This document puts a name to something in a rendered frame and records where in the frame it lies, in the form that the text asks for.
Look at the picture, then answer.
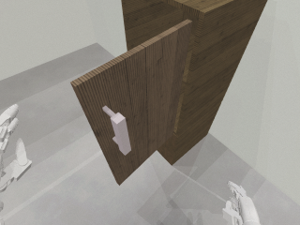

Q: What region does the robot right hand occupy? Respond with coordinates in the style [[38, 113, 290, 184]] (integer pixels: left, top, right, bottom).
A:
[[222, 181, 261, 225]]

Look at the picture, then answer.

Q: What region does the cupboard door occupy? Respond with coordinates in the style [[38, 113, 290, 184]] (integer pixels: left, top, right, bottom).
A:
[[70, 19, 192, 186]]

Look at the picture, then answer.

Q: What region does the robot left hand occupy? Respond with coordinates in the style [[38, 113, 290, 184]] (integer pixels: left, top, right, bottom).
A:
[[0, 104, 32, 193]]

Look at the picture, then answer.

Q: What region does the handle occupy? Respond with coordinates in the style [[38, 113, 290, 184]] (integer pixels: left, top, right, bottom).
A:
[[102, 106, 131, 155]]

